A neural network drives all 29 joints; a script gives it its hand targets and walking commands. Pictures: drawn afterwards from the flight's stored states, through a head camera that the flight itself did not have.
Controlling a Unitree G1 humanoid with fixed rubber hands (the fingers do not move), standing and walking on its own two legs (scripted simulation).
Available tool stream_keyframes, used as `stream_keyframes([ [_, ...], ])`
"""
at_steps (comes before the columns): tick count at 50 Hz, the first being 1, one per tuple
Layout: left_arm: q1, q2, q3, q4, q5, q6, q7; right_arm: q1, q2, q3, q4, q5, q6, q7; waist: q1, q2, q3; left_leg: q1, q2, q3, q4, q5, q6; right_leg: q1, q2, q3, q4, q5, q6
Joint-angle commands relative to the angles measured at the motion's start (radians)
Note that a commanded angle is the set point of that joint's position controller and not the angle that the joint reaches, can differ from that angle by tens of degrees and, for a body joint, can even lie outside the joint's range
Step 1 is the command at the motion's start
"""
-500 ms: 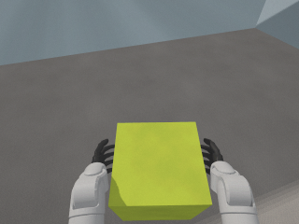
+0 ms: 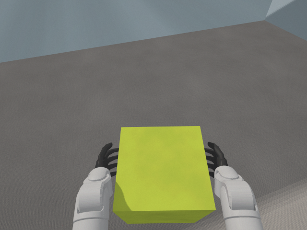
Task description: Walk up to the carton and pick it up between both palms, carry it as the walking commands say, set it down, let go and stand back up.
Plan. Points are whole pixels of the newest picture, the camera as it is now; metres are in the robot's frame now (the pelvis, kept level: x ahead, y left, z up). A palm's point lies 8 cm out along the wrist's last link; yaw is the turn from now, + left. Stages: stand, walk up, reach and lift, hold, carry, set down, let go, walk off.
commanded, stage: hold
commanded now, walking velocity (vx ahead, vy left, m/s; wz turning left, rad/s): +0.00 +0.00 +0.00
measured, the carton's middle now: (160, 178) +0.28 +0.01 -0.05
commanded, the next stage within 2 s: set down in 0.82 s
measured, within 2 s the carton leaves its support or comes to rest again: neither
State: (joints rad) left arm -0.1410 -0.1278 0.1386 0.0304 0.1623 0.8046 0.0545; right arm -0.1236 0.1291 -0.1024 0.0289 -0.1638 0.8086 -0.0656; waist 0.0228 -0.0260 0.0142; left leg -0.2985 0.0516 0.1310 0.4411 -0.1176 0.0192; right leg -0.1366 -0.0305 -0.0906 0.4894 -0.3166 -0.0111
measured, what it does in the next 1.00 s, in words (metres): stands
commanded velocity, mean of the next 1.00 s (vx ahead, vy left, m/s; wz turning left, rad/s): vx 0.00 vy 0.00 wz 0.00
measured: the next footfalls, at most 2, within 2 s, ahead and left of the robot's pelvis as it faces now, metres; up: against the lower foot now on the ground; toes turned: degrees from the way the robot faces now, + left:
none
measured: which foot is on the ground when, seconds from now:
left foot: down 0.00-1.00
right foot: down 0.00-1.00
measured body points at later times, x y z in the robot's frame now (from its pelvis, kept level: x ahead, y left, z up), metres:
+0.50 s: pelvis -0.02 +0.03 +0.01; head -0.04 +0.05 +0.46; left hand +0.30 +0.18 +0.04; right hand +0.30 -0.12 +0.04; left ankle +0.07 +0.14 -0.74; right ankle -0.04 -0.10 -0.74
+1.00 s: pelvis -0.01 +0.00 +0.01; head -0.04 +0.02 +0.46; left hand +0.30 +0.17 +0.03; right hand +0.31 -0.13 +0.03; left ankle +0.07 +0.14 -0.74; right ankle -0.04 -0.10 -0.74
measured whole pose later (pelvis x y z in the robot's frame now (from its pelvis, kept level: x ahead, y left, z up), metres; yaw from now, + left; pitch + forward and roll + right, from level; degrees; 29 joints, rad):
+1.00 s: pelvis -0.01 +0.00 +0.01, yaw -8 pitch -4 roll +1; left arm -0.31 -0.14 0.33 0.30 0.34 0.75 0.00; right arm -0.40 0.16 -0.25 0.55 -0.31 0.64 0.01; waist 0.14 -0.05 -0.02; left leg -0.15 0.01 -0.06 0.31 -0.09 -0.04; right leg -0.08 0.04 0.10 0.40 -0.26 -0.02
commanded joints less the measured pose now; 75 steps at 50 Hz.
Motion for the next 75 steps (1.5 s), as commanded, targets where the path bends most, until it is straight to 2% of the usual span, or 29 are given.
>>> stream_keyframes([
  [1,-0.256,-0.465,-0.429,-0.108,-0.17,-0.093,-0.151,-0.268,0.529,0.408,-0.047,0.146,-0.128,0.131,-0.007,-0.044,-0.212,0.486,-0.121,-0.187,-0.024,0.236,0.034,-0.149,0.056,0.183,-0.169,0.399,0.015],
  [3,-0.37,-0.614,-0.537,-0.23,-0.22,-0.128,-0.171,-0.457,0.695,0.584,-0.187,0.237,-0.166,0.168,0.046,-0.057,-0.423,0.445,-0.133,-0.195,0.002,0.374,0.027,-0.009,0.066,0.215,-0.115,0.593,0.014],
  [8,-0.411,-0.666,-0.535,-0.249,-0.226,-0.119,-0.207,-0.488,0.792,0.62,-0.076,0.231,-0.182,0.206,0.136,0.021,-0.384,0.362,-0.167,-0.153,-0.07,0.314,-0.023,0.06,0.076,0.197,-0.16,0.539,0.019],
  [13,-0.436,-0.76,-0.475,-0.005,-0.164,-0.062,-0.248,-0.517,0.816,0.509,0.174,0.158,-0.157,0.246,0.116,0.078,-0.199,0.443,-0.155,-0.147,-0.113,0.166,-0.043,-0.113,0.089,0.177,-0.244,0.184,-0.012],
  [15,-0.501,-0.852,-0.487,0.037,-0.175,-0.05,-0.271,-0.589,0.87,0.49,0.203,0.155,-0.154,0.276,0.084,0.003,-0.162,0.453,-0.139,-0.152,-0.103,0.094,-0.044,-0.166,0.107,0.175,-0.243,0.067,-0.023],
  [18,-0.602,-0.964,-0.54,0.098,-0.201,-0.041,-0.292,-0.678,0.882,0.412,0.215,0.136,-0.181,0.316,0.0,0.13,-0.234,0.459,-0.111,-0.155,-0.112,0.025,-0.08,-0.145,0.109,0.193,-0.216,0.071,-0.056],
  [20,-0.678,-0.984,-0.501,0.13,-0.204,-0.044,-0.297,-0.662,0.916,0.377,0.318,0.12,-0.171,0.346,-0.007,0.103,-0.227,0.48,-0.099,-0.171,-0.119,-0.028,-0.086,-0.187,0.111,0.183,-0.21,0.019,-0.053],
  [22,-0.72,-0.997,-0.467,0.18,-0.196,-0.052,-0.302,-0.795,0.941,0.392,0.295,0.145,-0.179,0.368,0.039,0.042,-0.247,0.462,-0.102,-0.161,-0.118,-0.014,-0.077,-0.171,0.109,0.185,-0.205,0.036,-0.044],
  [25,-0.716,-1.052,-0.446,0.215,-0.192,-0.054,-0.293,-0.858,0.888,0.356,0.31,0.132,-0.194,0.394,0.022,0.042,-0.31,0.52,-0.07,-0.215,-0.124,-0.053,-0.095,-0.225,0.124,0.185,-0.176,0.009,-0.049],
  [27,-0.705,-1.068,-0.413,0.269,-0.171,-0.059,-0.294,-0.95,0.931,0.382,0.302,0.175,-0.208,0.413,0.089,0.099,-0.317,0.458,-0.071,-0.191,-0.116,-0.014,-0.089,-0.195,0.114,0.191,-0.169,0.034,-0.044],
  [28,-0.764,-1.084,-0.445,0.216,-0.199,-0.073,-0.292,-0.947,0.951,0.384,0.277,0.179,-0.216,0.424,0.074,0.095,-0.409,0.506,-0.074,-0.196,-0.106,0.055,-0.103,-0.184,0.128,0.178,-0.162,0.067,-0.034],
  [32,-0.675,-1.087,-0.42,0.242,-0.18,-0.061,-0.288,-0.823,0.982,0.37,0.347,0.171,-0.198,0.422,0.071,0.069,-0.42,0.587,-0.086,-0.168,-0.088,0.31,-0.103,-0.203,0.115,0.203,-0.196,0.185,-0.029],
  [33,-0.695,-1.054,-0.409,0.235,-0.178,-0.068,-0.289,-0.889,0.984,0.386,0.334,0.172,-0.198,0.429,0.098,0.001,-0.432,0.577,-0.085,-0.163,-0.084,0.21,-0.091,-0.225,0.115,0.215,-0.195,0.12,-0.022],
  [34,-0.683,-1.084,-0.406,0.254,-0.172,-0.056,-0.292,-0.844,0.975,0.362,0.361,0.174,-0.196,0.43,0.092,0.109,-0.353,0.533,-0.085,-0.166,-0.104,0.185,-0.099,-0.195,0.108,0.213,-0.207,0.119,-0.029],
  [36,-0.626,-1.089,-0.424,0.228,-0.177,-0.069,-0.299,-0.818,0.99,0.395,0.308,0.18,-0.202,0.423,0.072,0.014,-0.378,0.612,-0.092,-0.166,-0.09,0.31,-0.091,-0.215,0.118,0.203,-0.211,0.199,-0.017],
  [37,-0.688,-1.085,-0.436,0.179,-0.188,-0.066,-0.297,-0.78,0.968,0.348,0.383,0.157,-0.187,0.428,0.05,0.059,-0.332,0.58,-0.088,-0.174,-0.11,0.219,-0.099,-0.218,0.12,0.196,-0.221,0.131,-0.025],
  [41,-0.708,-1.025,-0.371,0.221,-0.156,-0.066,-0.313,-0.867,1.004,0.359,0.357,0.171,-0.187,0.424,0.111,0.028,-0.276,0.497,-0.119,-0.128,-0.102,0.085,-0.066,-0.2,0.111,0.211,-0.232,0.028,-0.014],
  [43,-0.671,-0.933,-0.323,0.269,-0.098,-0.077,-0.306,-0.839,1.019,0.357,0.449,0.184,-0.196,0.422,0.203,0.007,-0.296,0.538,-0.137,-0.145,-0.101,0.124,-0.037,-0.229,0.089,0.192,-0.249,0.006,-0.032],
  [47,-0.765,-0.943,-0.328,0.288,-0.126,-0.104,-0.335,-0.826,1.0,0.232,0.49,0.094,-0.227,0.379,0.078,0.012,-0.2,0.52,-0.139,-0.151,-0.096,0.087,-0.049,-0.257,0.09,0.189,-0.252,0.03,-0.036],
  [50,-0.693,-0.948,-0.346,0.259,-0.15,-0.131,-0.35,-0.775,1.011,0.277,0.43,0.106,-0.248,0.353,0.123,-0.021,-0.312,0.519,-0.134,-0.151,-0.06,0.273,-0.05,-0.171,0.095,0.195,-0.227,0.198,-0.017],
  [53,-0.677,-0.921,-0.322,0.32,-0.116,-0.149,-0.36,-0.756,0.96,0.222,0.434,0.053,-0.266,0.325,0.065,0.017,-0.354,0.498,-0.143,-0.156,-0.055,0.235,-0.057,-0.128,0.103,0.173,-0.211,0.198,-0.016],
  [58,-0.617,-0.918,-0.333,0.291,-0.105,-0.206,-0.346,-0.728,0.981,0.265,0.406,0.066,-0.313,0.303,0.084,-0.016,-0.387,0.474,-0.132,-0.167,-0.023,0.315,-0.048,-0.146,0.122,0.168,-0.175,0.263,-0.006],
  [59,-0.565,-0.909,-0.305,0.281,-0.088,-0.224,-0.342,-0.684,0.97,0.303,0.398,0.072,-0.321,0.301,0.131,-0.021,-0.354,0.392,-0.141,-0.163,-0.005,0.385,-0.048,-0.109,0.12,0.172,-0.161,0.354,0.001],
  [63,-0.564,-0.856,-0.257,0.326,-0.045,-0.259,-0.324,-0.678,0.955,0.251,0.462,0.052,-0.359,0.297,0.138,0.025,-0.26,0.304,-0.138,-0.162,0.006,0.31,-0.045,-0.182,0.106,0.193,-0.149,0.282,-0.011],
  [65,-0.578,-0.89,-0.269,0.337,-0.039,-0.277,-0.317,-0.612,0.907,0.227,0.513,0.027,-0.385,0.294,0.089,0.071,-0.301,0.338,-0.137,-0.174,0.019,0.35,-0.051,-0.23,0.124,0.173,-0.12,0.292,-0.02],
  [68,-0.584,-0.943,-0.292,0.347,-0.06,-0.346,-0.317,-0.73,0.925,0.306,0.435,0.058,-0.453,0.296,0.128,0.06,-0.446,0.259,-0.149,-0.163,0.07,0.414,-0.058,-0.193,0.131,0.18,-0.073,0.376,-0.012],
  [69,-0.621,-0.904,-0.268,0.339,-0.057,-0.373,-0.315,-0.785,0.931,0.302,0.459,0.057,-0.467,0.294,0.135,-0.037,-0.508,0.259,-0.135,-0.175,0.088,0.425,-0.047,-0.222,0.147,0.181,-0.053,0.379,0.002],
  [71,-0.673,-0.904,-0.251,0.387,-0.04,-0.384,-0.305,-0.789,0.924,0.283,0.514,0.046,-0.483,0.29,0.143,0.037,-0.457,0.22,-0.135,-0.167,0.086,0.306,-0.047,-0.266,0.138,0.184,-0.045,0.263,-0.012],
  [75,-0.6,-0.895,-0.182,0.45,0.035,-0.433,-0.31,-0.797,0.924,0.251,0.509,-0.002,-0.532,0.297,0.142,-0.002,-0.461,0.118,-0.148,-0.157,0.111,0.323,-0.032,-0.339,0.153,0.17,-0.011,0.295,-0.004],
])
